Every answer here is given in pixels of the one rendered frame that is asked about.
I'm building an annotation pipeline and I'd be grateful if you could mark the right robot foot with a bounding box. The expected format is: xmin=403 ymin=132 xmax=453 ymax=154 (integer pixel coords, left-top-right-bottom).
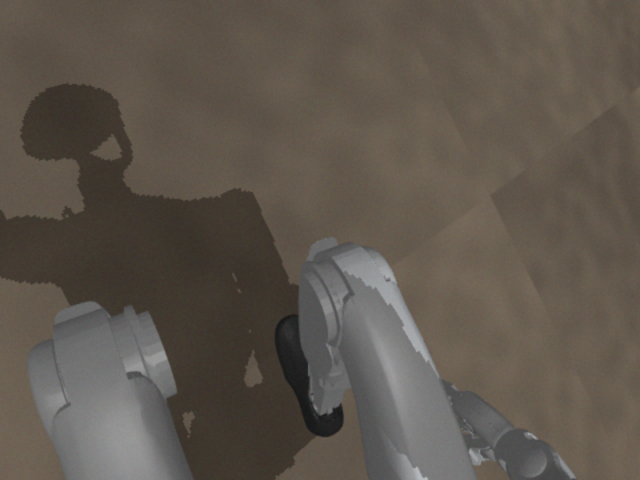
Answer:
xmin=275 ymin=314 xmax=344 ymax=437

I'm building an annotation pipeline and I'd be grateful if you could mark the right robot arm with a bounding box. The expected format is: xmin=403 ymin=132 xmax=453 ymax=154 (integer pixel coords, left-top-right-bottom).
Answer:
xmin=494 ymin=429 xmax=577 ymax=480

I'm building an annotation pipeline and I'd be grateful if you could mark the right robot hand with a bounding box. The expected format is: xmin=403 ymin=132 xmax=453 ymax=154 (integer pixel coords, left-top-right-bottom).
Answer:
xmin=441 ymin=379 xmax=516 ymax=465

